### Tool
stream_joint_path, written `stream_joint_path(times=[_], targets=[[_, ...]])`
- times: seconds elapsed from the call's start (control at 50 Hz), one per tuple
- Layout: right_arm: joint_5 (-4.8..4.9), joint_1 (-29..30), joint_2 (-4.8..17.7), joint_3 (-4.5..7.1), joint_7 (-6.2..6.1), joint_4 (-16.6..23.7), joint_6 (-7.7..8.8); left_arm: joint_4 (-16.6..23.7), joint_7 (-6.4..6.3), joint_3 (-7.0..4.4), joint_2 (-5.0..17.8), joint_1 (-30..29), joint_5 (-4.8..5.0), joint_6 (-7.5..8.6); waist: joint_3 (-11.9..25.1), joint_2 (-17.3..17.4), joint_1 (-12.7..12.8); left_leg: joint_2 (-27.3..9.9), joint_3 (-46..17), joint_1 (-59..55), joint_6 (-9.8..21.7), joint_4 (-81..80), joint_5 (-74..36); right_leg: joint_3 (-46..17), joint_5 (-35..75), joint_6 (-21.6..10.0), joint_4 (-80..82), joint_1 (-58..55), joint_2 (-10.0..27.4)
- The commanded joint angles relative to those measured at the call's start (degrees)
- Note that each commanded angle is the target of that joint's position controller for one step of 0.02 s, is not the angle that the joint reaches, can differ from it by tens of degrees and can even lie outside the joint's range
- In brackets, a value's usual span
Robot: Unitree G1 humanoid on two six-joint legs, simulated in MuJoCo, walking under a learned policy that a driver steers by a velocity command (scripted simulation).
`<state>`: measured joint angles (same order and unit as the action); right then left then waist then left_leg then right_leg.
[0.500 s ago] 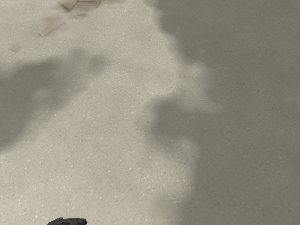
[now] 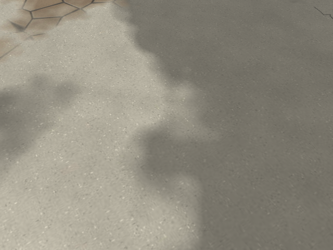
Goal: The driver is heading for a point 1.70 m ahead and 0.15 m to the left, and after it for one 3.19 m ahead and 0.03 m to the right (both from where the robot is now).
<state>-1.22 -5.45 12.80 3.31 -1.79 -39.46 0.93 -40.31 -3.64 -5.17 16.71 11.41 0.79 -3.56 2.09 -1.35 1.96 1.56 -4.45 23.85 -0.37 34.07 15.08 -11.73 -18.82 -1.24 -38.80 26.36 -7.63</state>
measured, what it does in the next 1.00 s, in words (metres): steps on the spot: right foot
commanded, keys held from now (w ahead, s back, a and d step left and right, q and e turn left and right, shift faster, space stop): no key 1.00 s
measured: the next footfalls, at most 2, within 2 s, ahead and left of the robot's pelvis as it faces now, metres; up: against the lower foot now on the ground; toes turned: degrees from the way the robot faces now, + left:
right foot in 0.30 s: +0.05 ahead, -0.12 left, +0.00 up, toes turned +0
right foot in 1.96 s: +0.49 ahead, -0.09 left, +0.00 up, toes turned -4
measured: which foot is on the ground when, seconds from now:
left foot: down 0.00-1.00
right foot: up 0.00-0.28, down 0.30-1.00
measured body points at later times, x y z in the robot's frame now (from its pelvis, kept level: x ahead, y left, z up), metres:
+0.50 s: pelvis +0.03 +0.01 +0.01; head +0.04 +0.00 +0.46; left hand +0.17 +0.24 -0.11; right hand +0.12 -0.25 -0.11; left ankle +0.04 +0.13 -0.72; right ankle +0.01 -0.12 -0.72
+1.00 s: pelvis +0.04 -0.01 +0.01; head +0.05 -0.01 +0.46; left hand +0.12 +0.24 -0.13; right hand +0.09 -0.26 -0.13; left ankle +0.04 +0.13 -0.72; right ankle +0.01 -0.12 -0.72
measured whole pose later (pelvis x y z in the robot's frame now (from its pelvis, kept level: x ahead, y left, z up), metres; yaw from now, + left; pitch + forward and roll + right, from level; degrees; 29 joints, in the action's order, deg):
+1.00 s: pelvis +0.04 -0.01 +0.01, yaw -4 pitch -2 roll +0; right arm -0.1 -12.3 11.8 4.0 -2.4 -54.7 0.0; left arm -59.0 -2.1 -3.6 10.5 11.8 0.5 0.1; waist -2.7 0.4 -0.9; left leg -0.7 -1.3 10.7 -1.2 29.6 16.7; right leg -3.2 -18.1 -0.3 -29.2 8.9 -1.6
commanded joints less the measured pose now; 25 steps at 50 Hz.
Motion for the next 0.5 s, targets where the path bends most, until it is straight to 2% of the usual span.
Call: stream_joint_path(times=[0.02, 0.04, 0.06, 0.08, 0.1, 0.14, 0.16, 0.2, 0.24, 0.26, 0.28, 0.3, 0.32, 0.34, 0.36, 0.38, 0.42, 0.5], targets=[[-2.40, -7.49, 12.30, 4.05, 0.69, 3.16, 0.60, 5.51, 0.19, -1.85, 6.20, 0.84, -0.48, 2.73, 5.49, 17.15, -2.88, -25.43, -32.00, -20.28, 16.78, -16.06, -15.47, -1.93, -18.63, 2.56, -22.42, 19.50, -0.12], [-1.87, -4.76, 10.35, 3.53, 0.53, 4.01, 0.63, 4.20, 0.21, -2.92, 8.79, 0.03, -0.33, 2.68, 3.84, 12.08, -2.45, -22.25, -25.52, -18.02, 15.07, -15.32, -13.11, -1.86, -14.17, 3.18, -28.25, 19.11, 0.42], [-0.91, -1.57, 8.79, 3.04, 0.51, 4.45, 0.39, 2.58, 0.05, -3.04, 8.10, 1.05, -0.54, 1.95, 2.81, 8.82, -1.01, -17.97, -19.42, -15.70, 11.94, -14.56, -11.44, -0.85, -10.26, 3.87, -29.70, 17.33, 1.32], [0.22, 0.59, 7.30, 2.47, 0.51, 4.45, 0.22, 1.69, 0.08, -2.95, 7.42, 2.23, -0.81, 1.19, 1.93, 8.52, -0.20, -15.60, -15.46, -12.94, 10.47, -14.49, -11.48, 0.27, -6.74, 4.53, -31.16, 14.91, 1.77], [0.33, 1.54, 6.36, 1.91, 0.54, 4.12, 0.08, 1.11, 0.48, -2.52, 5.57, 3.22, -0.68, 0.88, 1.52, 8.40, 0.61, -13.53, -12.07, -9.41, 9.93, -15.03, -12.33, 1.72, -3.96, 5.01, -31.43, 11.04, 1.96], [0.07, 2.27, 4.84, 1.30, 0.80, 3.43, -0.16, 1.01, 1.25, -1.36, 2.32, 3.03, -0.34, 0.80, 1.51, 9.66, 1.07, -9.78, -6.12, -6.82, 8.91, -16.04, -9.71, 6.76, 0.00, 5.60, -21.69, 5.21, 4.00], [0.13, 1.70, 4.50, 1.14, 0.73, 2.99, -0.21, 1.11, 1.57, -0.65, 0.80, 1.61, -0.46, 0.91, 1.76, 10.57, 0.00, -8.86, -4.92, -6.25, 8.82, -16.18, -8.72, 8.14, 1.06, 5.76, -15.19, 1.47, 5.46], [0.29, -2.20, 5.93, 1.44, 0.49, 1.29, -0.31, 2.13, 2.17, 0.46, -1.22, -2.34, -0.67, 1.36, 2.03, 12.94, -2.71, -9.99, -6.24, -7.11, 9.98, -16.40, -5.01, 9.36, -1.08, 5.51, -5.31, -3.93, 6.82], [0.35, -4.42, 7.11, 1.53, 0.53, 0.54, -0.12, 1.90, 2.36, 0.07, 0.64, -2.40, -0.39, 1.77, 1.11, 13.27, -3.35, -11.86, -8.85, -8.32, 11.06, -15.73, -2.34, 10.02, -1.95, 4.52, 2.99, -7.29, 6.68], [0.67, -4.18, 7.13, 1.39, 0.52, 0.43, -0.04, 1.09, 2.36, -0.08, 0.88, -1.05, -0.38, 2.02, 0.49, 12.33, -2.40, -11.86, -9.14, -7.96, 10.74, -14.77, -2.63, 10.51, 2.41, 3.59, 9.93, -10.51, 6.46], [0.91, -5.54, 6.69, 1.15, 0.54, -0.23, 0.19, 0.45, 2.32, -0.11, 1.04, -0.34, -0.71, 2.19, 0.07, 11.05, -1.96, -11.28, -9.06, -7.45, 9.49, -14.00, -4.83, 10.32, 6.74, 2.64, 16.12, -14.05, 6.39], [0.79, -7.20, 6.34, 0.89, 0.74, -0.94, 0.74, 0.51, 2.10, -0.18, 2.25, 0.24, -1.41, 2.33, 1.32, 9.68, -1.94, -11.05, -9.10, -5.91, 7.07, -13.18, -7.59, 7.20, 11.59, 1.63, 17.31, -19.23, 8.71], [0.02, -7.09, 5.37, 0.51, 1.16, -0.74, 1.47, 0.44, 1.78, -0.55, 4.68, 2.17, -1.78, 2.38, 3.59, 6.13, -2.13, -9.29, -6.65, -3.98, 4.30, -9.94, -8.46, 2.97, 22.21, 0.33, 15.28, -24.36, 13.56], [-0.06, -9.95, 4.41, 0.48, 1.55, -0.65, 2.10, -1.89, 2.00, -1.17, 6.00, 1.12, -1.29, 2.32, 3.91, -4.06, -6.02, -4.92, -1.34, -6.00, 2.09, -10.92, -5.49, 3.28, 17.65, -1.89, 11.65, -20.57, 12.84], [-0.47, -6.59, 6.79, 0.84, 1.50, -1.03, 2.08, -1.12, 2.38, -0.63, 2.37, 0.17, -0.83, 2.41, 2.59, -2.69, -2.90, -3.86, 0.47, -8.41, 0.01, -8.55, -3.54, 3.47, 11.73, -2.41, 13.20, -16.83, 11.58], [-0.21, -5.38, 6.54, 1.01, 1.52, -0.96, 1.82, -1.83, 2.47, 0.07, 0.43, 0.21, -1.27, 2.62, 1.54, -2.52, -2.85, -3.74, 0.71, -8.93, -0.24, -8.44, -3.30, 3.42, 8.84, -1.87, 14.22, -15.14, 11.55], [-0.05, -5.40, 5.49, 0.91, 1.11, -1.32, 1.01, -2.38, 2.43, 0.09, 0.77, -0.38, -1.11, 3.17, -0.97, -2.60, -2.89, -3.63, 1.00, -9.45, 0.40, -7.65, -4.99, 3.88, 8.17, -0.76, 14.72, -12.91, 10.90], [0.28, -6.79, 4.52, 1.07, 0.76, -2.75, 0.58, -4.24, 2.03, 0.30, 0.26, 0.32, -0.91, 3.82, -1.79, -1.46, -3.29, -3.79, 1.14, -11.28, 0.62, -7.25, -7.26, 4.26, 10.33, -0.26, 14.29, -12.23, 10.45]])
Keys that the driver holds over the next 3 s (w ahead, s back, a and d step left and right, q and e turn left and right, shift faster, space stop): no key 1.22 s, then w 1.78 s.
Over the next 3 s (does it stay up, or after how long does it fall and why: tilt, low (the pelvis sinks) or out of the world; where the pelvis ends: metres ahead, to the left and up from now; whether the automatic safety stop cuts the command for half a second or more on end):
stays up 0.89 0.03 0.01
